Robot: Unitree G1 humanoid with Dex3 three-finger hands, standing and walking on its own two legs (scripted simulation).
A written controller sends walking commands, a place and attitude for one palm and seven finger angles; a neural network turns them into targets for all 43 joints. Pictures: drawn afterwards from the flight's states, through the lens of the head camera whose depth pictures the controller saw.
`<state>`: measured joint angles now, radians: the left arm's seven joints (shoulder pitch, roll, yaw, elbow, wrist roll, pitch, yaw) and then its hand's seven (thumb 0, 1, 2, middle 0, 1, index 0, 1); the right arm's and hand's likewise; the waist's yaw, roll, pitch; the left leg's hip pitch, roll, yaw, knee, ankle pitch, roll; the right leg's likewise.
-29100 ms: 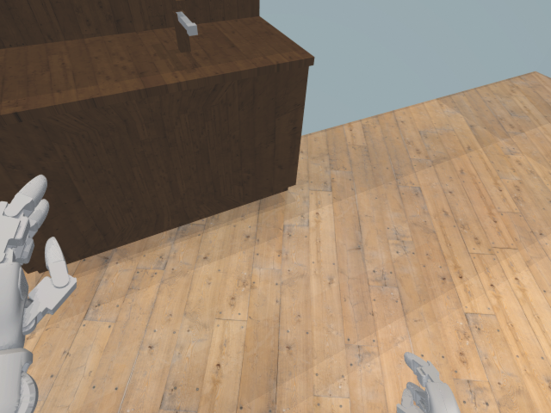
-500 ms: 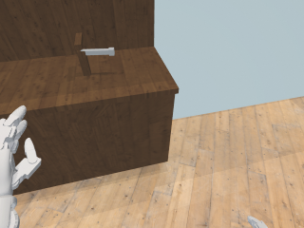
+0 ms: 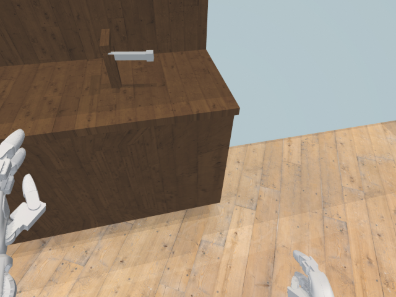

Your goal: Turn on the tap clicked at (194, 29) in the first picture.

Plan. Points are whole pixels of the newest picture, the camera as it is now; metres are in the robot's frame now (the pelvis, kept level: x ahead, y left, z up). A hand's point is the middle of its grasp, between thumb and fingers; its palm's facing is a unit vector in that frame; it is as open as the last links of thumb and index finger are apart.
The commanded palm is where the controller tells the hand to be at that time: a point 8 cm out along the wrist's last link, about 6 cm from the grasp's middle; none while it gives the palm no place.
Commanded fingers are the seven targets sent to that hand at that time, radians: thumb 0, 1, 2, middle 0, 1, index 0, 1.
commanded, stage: stand and check the lever's angle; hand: left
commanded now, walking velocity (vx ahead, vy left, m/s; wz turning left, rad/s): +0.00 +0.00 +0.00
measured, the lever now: (149, 55) +0.83 +0.22 +0.09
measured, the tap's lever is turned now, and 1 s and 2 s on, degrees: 80 80 80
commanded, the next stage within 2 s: stand and wait in 0.06 s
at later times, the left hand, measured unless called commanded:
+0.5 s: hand (41, 203) +0.21 +0.25 +0.17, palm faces +0.42 -0.82 -0.39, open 7.4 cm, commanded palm +0.16 +0.28 +0.18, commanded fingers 0.00 0.90 0.90 -0.20 -0.30 -0.20 -0.30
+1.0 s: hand (34, 217) +0.19 +0.25 +0.16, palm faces +0.42 -0.83 -0.38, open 7.4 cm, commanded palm +0.14 +0.29 +0.18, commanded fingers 0.00 0.90 0.90 -0.20 -0.30 -0.20 -0.30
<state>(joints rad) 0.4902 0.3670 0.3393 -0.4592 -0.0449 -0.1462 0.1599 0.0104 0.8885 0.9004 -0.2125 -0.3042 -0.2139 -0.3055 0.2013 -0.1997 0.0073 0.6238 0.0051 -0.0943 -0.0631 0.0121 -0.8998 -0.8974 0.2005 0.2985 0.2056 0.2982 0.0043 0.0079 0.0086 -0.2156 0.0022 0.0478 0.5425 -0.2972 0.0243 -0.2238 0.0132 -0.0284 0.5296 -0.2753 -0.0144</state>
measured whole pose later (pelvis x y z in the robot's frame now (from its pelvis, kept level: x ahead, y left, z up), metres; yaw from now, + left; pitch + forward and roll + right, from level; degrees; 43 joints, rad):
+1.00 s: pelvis -0.02 +0.01 +0.01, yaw +0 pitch -1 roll -1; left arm 0.47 0.33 0.30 -0.42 -0.04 -0.13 0.17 0.01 0.89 0.90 -0.21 -0.30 -0.21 -0.31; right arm 0.20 -0.22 0.00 0.62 0.00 -0.09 -0.07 0.01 -0.90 -0.90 0.20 0.30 0.20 0.30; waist 0.01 0.04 0.00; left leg -0.22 0.00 0.04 0.44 -0.21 0.03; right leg -0.20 0.02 -0.03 0.37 -0.16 -0.01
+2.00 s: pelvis +0.00 +0.01 +0.01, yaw +0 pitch +0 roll -1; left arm 0.46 0.34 0.30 -0.43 -0.05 -0.12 0.16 0.01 0.89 0.90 -0.21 -0.30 -0.21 -0.31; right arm 0.18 -0.22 0.01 0.61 0.00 -0.09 -0.07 0.01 -0.90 -0.90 0.20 0.30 0.20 0.30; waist 0.02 0.04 0.01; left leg -0.21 0.00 0.04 0.44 -0.23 0.03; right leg -0.19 0.02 -0.04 0.38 -0.18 -0.01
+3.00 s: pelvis -0.01 +0.02 +0.01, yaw +0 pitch +0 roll -1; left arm 0.46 0.34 0.30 -0.43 -0.05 -0.13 0.16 0.01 0.89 0.90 -0.21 -0.30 -0.21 -0.30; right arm 0.18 -0.22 0.01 0.61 0.00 -0.09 -0.07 0.01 -0.90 -0.90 0.20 0.30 0.21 0.30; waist 0.02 0.03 0.01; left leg -0.21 -0.01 0.04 0.44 -0.23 0.04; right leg -0.19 0.01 -0.03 0.37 -0.18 0.00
